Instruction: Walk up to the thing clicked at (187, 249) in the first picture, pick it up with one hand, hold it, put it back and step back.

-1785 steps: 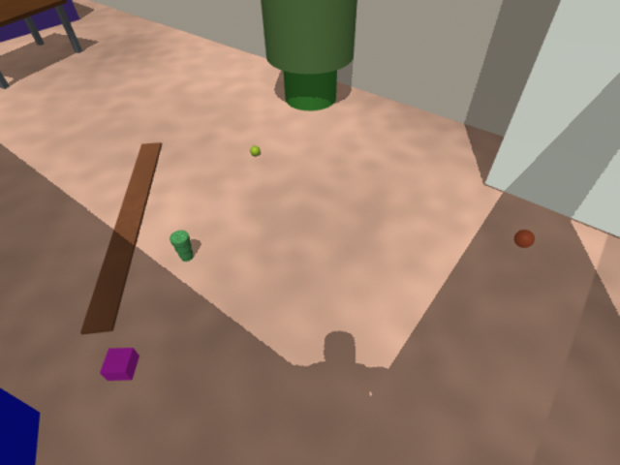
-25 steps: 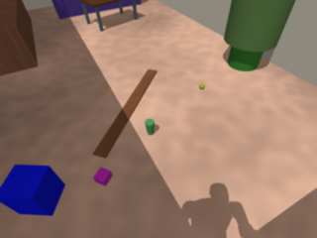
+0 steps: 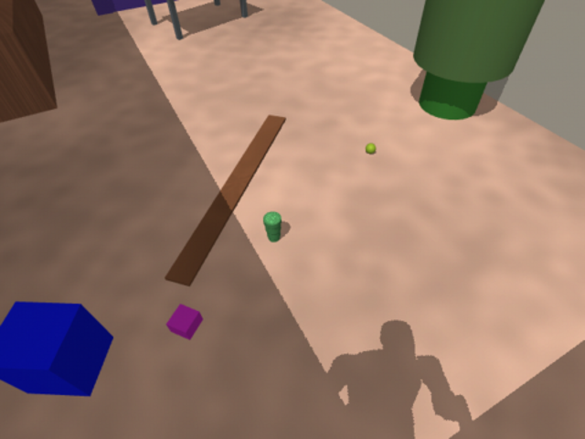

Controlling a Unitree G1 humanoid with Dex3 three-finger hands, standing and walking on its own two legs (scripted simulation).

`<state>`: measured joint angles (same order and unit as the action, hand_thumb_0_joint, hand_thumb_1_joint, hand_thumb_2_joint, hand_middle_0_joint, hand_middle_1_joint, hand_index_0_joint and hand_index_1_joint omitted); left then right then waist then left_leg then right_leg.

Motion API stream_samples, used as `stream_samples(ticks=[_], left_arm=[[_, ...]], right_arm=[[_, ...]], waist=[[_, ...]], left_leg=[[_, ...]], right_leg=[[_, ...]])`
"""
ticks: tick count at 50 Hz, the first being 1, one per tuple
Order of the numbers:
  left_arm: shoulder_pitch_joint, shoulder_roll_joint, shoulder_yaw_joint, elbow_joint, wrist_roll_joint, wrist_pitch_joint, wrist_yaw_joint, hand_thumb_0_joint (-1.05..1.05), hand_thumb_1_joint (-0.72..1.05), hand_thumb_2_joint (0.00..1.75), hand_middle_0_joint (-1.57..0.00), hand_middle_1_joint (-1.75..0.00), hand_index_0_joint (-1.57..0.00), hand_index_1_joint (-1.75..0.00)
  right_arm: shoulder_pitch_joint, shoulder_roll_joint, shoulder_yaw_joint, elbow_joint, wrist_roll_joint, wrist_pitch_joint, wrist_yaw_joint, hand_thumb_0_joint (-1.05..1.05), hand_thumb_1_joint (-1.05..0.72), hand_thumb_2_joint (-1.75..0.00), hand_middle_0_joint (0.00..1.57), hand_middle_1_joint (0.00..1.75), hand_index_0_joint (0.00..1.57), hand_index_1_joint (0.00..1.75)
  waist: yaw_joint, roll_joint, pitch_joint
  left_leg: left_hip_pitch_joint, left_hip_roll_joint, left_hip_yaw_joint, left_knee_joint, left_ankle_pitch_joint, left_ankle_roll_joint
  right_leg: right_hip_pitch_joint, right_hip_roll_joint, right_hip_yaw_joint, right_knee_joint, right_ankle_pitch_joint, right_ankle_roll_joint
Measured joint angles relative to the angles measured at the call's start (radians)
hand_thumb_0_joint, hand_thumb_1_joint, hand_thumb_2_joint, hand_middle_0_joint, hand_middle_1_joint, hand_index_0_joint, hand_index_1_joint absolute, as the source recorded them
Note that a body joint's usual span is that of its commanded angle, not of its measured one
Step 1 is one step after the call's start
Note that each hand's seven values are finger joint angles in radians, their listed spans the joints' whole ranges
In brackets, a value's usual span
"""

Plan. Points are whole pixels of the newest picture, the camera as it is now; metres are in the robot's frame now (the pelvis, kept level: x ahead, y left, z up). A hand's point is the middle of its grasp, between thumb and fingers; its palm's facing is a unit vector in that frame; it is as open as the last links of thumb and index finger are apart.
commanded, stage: step back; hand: left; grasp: from the side
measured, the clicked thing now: (273, 228) +1.05 +0.18 -0.69
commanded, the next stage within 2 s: stand in 0.26 s
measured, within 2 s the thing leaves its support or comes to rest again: neither
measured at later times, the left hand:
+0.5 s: hand out of the picture +0.13 +0.26 -0.13, palm faces -0.04 -0.94 -0.33, open 7.4 cm
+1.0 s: hand out of the picture +0.07 +0.26 -0.13, palm faces -0.04 -0.94 -0.34, open 7.4 cm
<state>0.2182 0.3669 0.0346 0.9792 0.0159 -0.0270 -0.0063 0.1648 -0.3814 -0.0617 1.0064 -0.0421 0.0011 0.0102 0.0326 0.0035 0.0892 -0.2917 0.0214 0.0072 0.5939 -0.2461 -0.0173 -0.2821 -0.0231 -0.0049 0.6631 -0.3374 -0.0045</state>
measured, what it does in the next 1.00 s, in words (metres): stands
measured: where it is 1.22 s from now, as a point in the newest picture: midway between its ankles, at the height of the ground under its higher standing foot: outside the picture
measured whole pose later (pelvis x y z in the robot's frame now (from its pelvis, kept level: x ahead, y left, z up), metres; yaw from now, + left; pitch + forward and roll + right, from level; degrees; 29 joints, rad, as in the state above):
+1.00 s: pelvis +0.01 +0.01 +0.02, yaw -1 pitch -3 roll +0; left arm 0.13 0.35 0.00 1.16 0.01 -0.02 -0.01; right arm 0.10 -0.35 -0.01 1.16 -0.01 0.00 0.02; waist -0.01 0.01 0.05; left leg -0.14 0.04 0.02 0.33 -0.14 -0.02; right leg -0.10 -0.01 0.00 0.33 -0.17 0.01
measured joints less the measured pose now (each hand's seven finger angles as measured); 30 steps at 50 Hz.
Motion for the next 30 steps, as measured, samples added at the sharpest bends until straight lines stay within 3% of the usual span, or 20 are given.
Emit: stream_samples(ticks=[9,20,30], left_arm=[[-0.069,0.01,-0.01,0.047,-0.015,0.0,0.005,0.0,0.9,0.89,-0.21,-0.3,-0.21,-0.3],[-0.151,-0.008,-0.032,0.103,-0.017,0.003,0.0,0.0,0.9,0.89,-0.21,-0.3,-0.21,-0.3],[-0.145,-0.019,-0.037,0.151,-0.011,0.005,-0.004,0.0,0.9,0.89,-0.21,-0.3,-0.21,-0.3]], right_arm=[[-0.068,0.049,0.042,0.046,0.02,0.0,0.004,0.01,-0.91,-0.9,0.21,0.3,0.2,0.3],[-0.122,0.051,0.05,0.087,0.032,-0.02,0.005,0.01,-0.91,-0.9,0.21,0.3,0.2,0.3],[-0.112,0.04,0.046,0.123,0.033,-0.015,0.006,0.01,-0.91,-0.9,0.21,0.3,0.2,0.3]], waist=[[-0.011,-0.007,-0.018],[-0.027,-0.008,-0.021],[-0.035,-0.006,-0.023]], left_leg=[[0.041,0.023,0.023,-0.022,-0.036,0.001],[0.128,0.002,0.033,-0.168,0.031,0.01],[0.172,0.003,0.028,-0.251,0.081,0.005]], right_leg=[[0.066,0.021,0.022,-0.105,0.034,0.015],[0.147,0.001,0.027,-0.239,0.095,0.029],[0.191,0.003,0.021,-0.318,0.14,0.027]])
